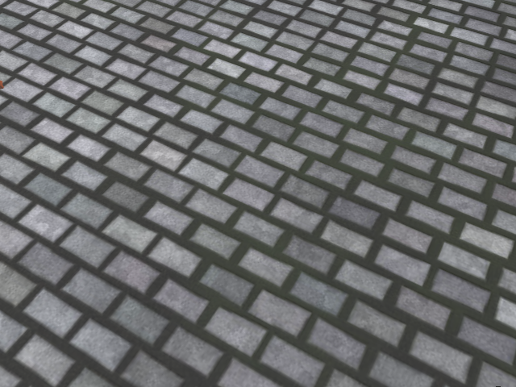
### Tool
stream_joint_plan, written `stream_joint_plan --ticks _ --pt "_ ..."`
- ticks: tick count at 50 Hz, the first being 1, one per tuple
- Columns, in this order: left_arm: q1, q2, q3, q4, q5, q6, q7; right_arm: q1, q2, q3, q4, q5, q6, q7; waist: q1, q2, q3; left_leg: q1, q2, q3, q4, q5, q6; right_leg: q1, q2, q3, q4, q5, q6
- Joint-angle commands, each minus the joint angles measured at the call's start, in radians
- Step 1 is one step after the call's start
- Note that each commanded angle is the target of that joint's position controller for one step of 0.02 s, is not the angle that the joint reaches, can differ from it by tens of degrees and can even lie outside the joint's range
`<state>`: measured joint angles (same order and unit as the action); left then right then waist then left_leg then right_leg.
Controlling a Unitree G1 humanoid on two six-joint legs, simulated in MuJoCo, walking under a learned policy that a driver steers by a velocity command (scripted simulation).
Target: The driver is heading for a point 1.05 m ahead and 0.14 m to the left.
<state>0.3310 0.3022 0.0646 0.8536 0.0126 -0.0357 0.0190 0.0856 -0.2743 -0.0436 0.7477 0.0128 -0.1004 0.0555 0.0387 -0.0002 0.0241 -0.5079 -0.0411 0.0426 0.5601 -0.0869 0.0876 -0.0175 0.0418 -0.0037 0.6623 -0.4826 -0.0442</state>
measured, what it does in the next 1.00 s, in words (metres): walks ahead, turning left: right foot, then left foot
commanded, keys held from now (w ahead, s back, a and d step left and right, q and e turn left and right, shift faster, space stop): w+q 0.32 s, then w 0.26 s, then no key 0.42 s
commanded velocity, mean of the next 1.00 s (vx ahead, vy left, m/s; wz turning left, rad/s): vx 0.39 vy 0.00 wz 0.26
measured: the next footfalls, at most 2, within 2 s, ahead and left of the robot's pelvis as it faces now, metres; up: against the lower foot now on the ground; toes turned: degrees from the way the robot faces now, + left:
right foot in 0.44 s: +0.45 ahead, -0.08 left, +0.00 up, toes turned +17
left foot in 0.88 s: +0.58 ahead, +0.19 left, +0.00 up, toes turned +15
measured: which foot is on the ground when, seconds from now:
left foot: down 0.00-0.46, up 0.48-0.86, down 0.88-1.00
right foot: up 0.00-0.42, down 0.44-0.92, up 0.94-1.00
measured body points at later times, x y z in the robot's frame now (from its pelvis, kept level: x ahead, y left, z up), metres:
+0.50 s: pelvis +0.30 -0.01 +0.01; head +0.32 -0.01 +0.46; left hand +0.45 +0.28 -0.06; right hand +0.40 -0.28 -0.11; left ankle +0.12 +0.08 -0.68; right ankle +0.41 -0.09 -0.72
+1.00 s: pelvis +0.48 +0.06 +0.01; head +0.51 +0.07 +0.46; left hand +0.47 +0.34 -0.12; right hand +0.74 -0.12 -0.07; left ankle +0.54 +0.18 -0.72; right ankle +0.44 -0.10 -0.68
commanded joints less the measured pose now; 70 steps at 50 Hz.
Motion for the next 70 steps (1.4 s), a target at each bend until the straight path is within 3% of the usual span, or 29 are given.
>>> stream_joint_plan --ticks 1,2,4,5,8,14,19,22,23,24,25,26,28,30,33,35,40,44,45,46,47,49,51,53,56,58,59,62,70 --pt "0.04 0.099 -0.004 -0.104 -0.01 -0.064 -0.019 0.327 -0.185 -0.062 0.007 0.017 0.003 -0.007 -0.138 0.193 -0.355 0.906 0.352 -0.822 -0.238 -0.267 0.276 -0.694 0.013 0.139 0.702 -0.048 0.023" --pt "-0.065 0.134 0.005 -0.143 -0.041 -0.087 -0.03 0.27 -0.161 -0.056 -0.011 0.01 0.007 -0.015 -0.144 0.133 -0.21 0.791 0.327 -0.689 -0.261 -0.241 0.236 -0.76 -0.035 0.138 0.687 0.034 0.011" --pt "-0.143 0.122 0.006 -0.163 -0.014 -0.104 -0.025 0.179 -0.144 -0.049 -0.041 -0.004 0.011 -0.021 -0.089 -0.028 -0.077 0.537 0.261 -0.529 -0.292 -0.027 0.209 -0.704 -0.097 0.113 0.541 0.133 0.017" --pt "-0.128 0.121 0.01 -0.168 -0.002 -0.098 -0.023 0.16 -0.135 -0.043 -0.052 -0.015 0.011 -0.025 -0.056 -0.003 -0.075 0.466 0.238 -0.49 -0.309 0.061 0.21 -0.642 -0.115 0.116 0.497 0.153 0.026" --pt "-0.101 0.09 0.007 -0.177 0.005 -0.07 -0.015 0.154 -0.143 -0.047 -0.064 -0.003 0.014 -0.037 -0.023 0.04 -0.055 0.349 0.205 -0.409 -0.343 0.165 0.219 -0.603 -0.128 0.087 0.356 0.165 0.074" --pt "-0.309 0.039 -0.013 -0.237 -0.002 -0.072 -0.018 0.236 -0.183 -0.063 -0.048 0.011 0.038 -0.067 -0.099 0.071 -0.03 0.219 0.108 -0.301 -0.326 0.1 0.132 -0.473 -0.052 0.05 -0.055 0.553 0.118" --pt "-0.352 0.081 0.002 -0.253 -0.016 -0.092 -0.039 0.296 -0.159 -0.059 -0.029 0.01 0.054 -0.074 -0.108 0.102 -0.038 0.372 0.177 -0.412 -0.215 0.025 0.105 -0.446 -0.044 0.08 -0.175 0.513 0.079" --pt "-0.193 0.126 0.028 -0.217 -0.004 -0.106 -0.034 0.276 -0.128 -0.048 -0.036 0.0 0.057 -0.069 -0.018 0.118 -0.108 0.386 0.136 -0.392 -0.037 0.206 0.059 -0.21 -0.059 0.06 -0.234 0.453 -0.005" --pt "-0.042 0.177 0.042 -0.203 0.008 -0.108 -0.027 0.27 -0.088 -0.03 -0.056 -0.014 0.053 -0.066 0.049 0.039 -0.24 0.278 0.082 -0.323 0.214 0.1 0.024 0.031 -0.205 0.205 -0.2 0.447 -0.076" --pt "0.07 0.26 0.069 -0.152 0.008 -0.092 -0.031 0.423 -0.027 -0.01 -0.062 0.012 0.041 -0.064 0.006 -0.275 -0.362 -0.075 -0.064 -0.198 0.547 -0.331 -0.051 0.361 -0.404 0.636 -0.262 0.249 -0.252" --pt "0.087 0.179 0.052 -0.145 -0.024 -0.087 -0.039 0.406 -0.103 -0.018 -0.048 0.02 0.034 -0.066 0.033 -0.245 -0.31 -0.231 -0.023 -0.229 0.682 -0.487 -0.059 0.353 -0.437 0.798 -0.349 0.009 -0.256" --pt "0.039 0.123 0.036 -0.152 -0.026 -0.083 -0.038 0.29 -0.159 -0.034 -0.064 0.021 0.033 -0.064 0.054 -0.135 -0.164 -0.281 0.016 -0.233 0.723 -0.404 -0.058 0.235 -0.395 0.672 -0.369 -0.016 -0.213" --pt "-0.046 0.09 0.019 -0.158 -0.007 -0.072 -0.037 0.166 -0.141 -0.032 -0.1 -0.004 0.027 -0.062 0.022 -0.042 -0.035 -0.257 0.081 -0.172 0.643 -0.284 -0.062 0.024 -0.316 0.473 -0.405 0.192 -0.186" --pt "-0.08 0.067 0.008 -0.155 0.002 -0.074 -0.038 0.178 -0.112 -0.031 -0.099 -0.006 0.028 -0.056 -0.022 -0.091 -0.019 -0.169 0.116 -0.146 0.559 -0.243 -0.073 -0.078 -0.264 0.364 -0.435 0.42 -0.175" --pt "-0.085 0.094 0.013 -0.13 -0.006 -0.076 -0.035 0.174 -0.058 -0.015 -0.103 -0.017 0.036 -0.059 -0.047 -0.084 -0.041 -0.095 0.112 -0.098 0.393 -0.24 -0.112 -0.134 -0.253 0.216 -0.418 0.888 -0.193" --pt "-0.091 0.125 0.02 -0.115 -0.011 -0.063 -0.026 0.142 -0.034 -0.002 -0.104 -0.02 0.037 -0.057 -0.04 -0.088 -0.07 -0.019 0.103 -0.072 0.258 -0.12 -0.12 -0.162 -0.226 0.131 -0.412 0.978 -0.176" --pt "-0.029 0.131 0.017 -0.063 -0.024 -0.034 -0.018 0.028 -0.058 -0.009 -0.121 -0.013 0.04 -0.046 0.002 -0.096 -0.089 0.084 0.058 -0.07 0.039 0.085 -0.101 -0.115 -0.217 0.096 -0.368 0.896 -0.133" --pt "-0.034 0.114 0.008 -0.044 -0.028 -0.024 -0.013 0.09 -0.107 -0.033 -0.1 -0.032 0.031 -0.046 -0.052 -0.062 -0.113 0.286 0.051 -0.073 -0.16 0.251 -0.031 -0.115 -0.173 0.105 -0.2 0.772 -0.061" --pt "-0.013 0.081 -0.005 -0.053 -0.003 -0.034 -0.013 0.142 -0.169 -0.045 -0.102 -0.044 0.031 -0.057 -0.057 0.017 -0.191 0.455 0.178 -0.182 -0.105 0.639 0.018 -0.194 -0.119 0.066 -0.074 0.61 -0.013" --pt "0.123 0.004 -0.032 -0.033 0.008 -0.041 -0.016 0.153 -0.162 -0.037 -0.105 -0.06 0.045 -0.064 -0.013 0.18 -0.307 0.673 0.366 -0.359 -0.04 0.875 0.179 -0.364 -0.054 0.035 0.11 0.197 0.051" --pt "0.093 0.041 -0.03 -0.025 -0.001 -0.026 -0.017 0.182 -0.076 -0.018 -0.09 -0.042 0.06 -0.06 -0.059 0.218 -0.348 0.652 0.409 -0.449 -0.087 0.795 0.24 -0.402 -0.052 0.068 0.233 -0.168 0.089" --pt "0.008 0.086 -0.012 -0.038 -0.02 0.013 -0.008 0.121 -0.066 -0.008 -0.075 -0.027 0.07 -0.047 -0.049 0.124 -0.223 0.513 0.346 -0.422 -0.162 0.381 0.178 -0.473 -0.089 0.082 0.293 -0.202 0.109" --pt "-0.015 0.086 -0.005 -0.037 -0.009 0.051 0.009 0.014 -0.1 -0.016 -0.085 -0.031 0.075 -0.047 -0.013 0.124 -0.131 0.312 0.304 -0.361 -0.239 0.16 0.134 -0.407 -0.114 0.078 0.223 -0.086 0.125" --pt "0.017 0.049 -0.012 -0.013 -0.006 0.061 0.015 -0.046 -0.099 -0.019 -0.084 -0.041 0.083 -0.051 0.016 0.153 -0.114 0.178 0.239 -0.271 -0.268 0.076 0.106 -0.268 -0.098 0.042 0.108 0.037 0.126" --pt "0.026 0.021 -0.016 0.015 0.004 0.054 0.009 -0.044 -0.065 -0.011 -0.058 -0.03 0.089 -0.057 0.026 0.134 -0.13 0.134 0.187 -0.199 -0.246 -0.124 0.069 -0.118 -0.071 0.0 -0.104 0.291 0.1" --pt "-0.031 0.058 -0.014 -0.013 0.024 0.052 0.009 0.017 -0.034 0.0 -0.019 -0.031 0.086 -0.055 -0.002 0.077 -0.073 0.097 0.135 -0.18 -0.232 -0.37 -0.019 -0.105 -0.127 0.066 -0.212 0.337 0.059" --pt "-0.065 0.123 0.001 -0.019 0.01 0.054 0.015 0.043 -0.047 -0.006 -0.017 -0.034 0.085 -0.053 -0.046 -0.014 -0.018 0.115 0.088 -0.143 -0.219 -0.377 -0.053 -0.199 -0.146 0.077 -0.217 0.209 0.028" --pt "-0.108 0.06 -0.011 -0.002 0.009 0.032 0.014 0.025 -0.049 -0.011 0.003 -0.029 0.084 -0.068 -0.044 -0.085 0.007 0.267 0.063 -0.098 -0.123 -0.186 -0.068 -0.347 -0.124 0.08 -0.28 0.085 0.033" --pt "-0.075 0.051 -0.017 0.05 -0.007 0.011 0.013 0.064 -0.049 -0.02 0.084 -0.019 0.09 -0.076 -0.03 -0.024 -0.048 0.324 0.069 -0.09 -0.076 0.082 -0.063 -0.243 -0.103 0.053 -0.223 0.342 0.04"
Over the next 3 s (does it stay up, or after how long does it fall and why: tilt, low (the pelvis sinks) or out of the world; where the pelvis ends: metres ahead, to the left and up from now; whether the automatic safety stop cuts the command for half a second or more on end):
stays up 0.91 0.12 0.02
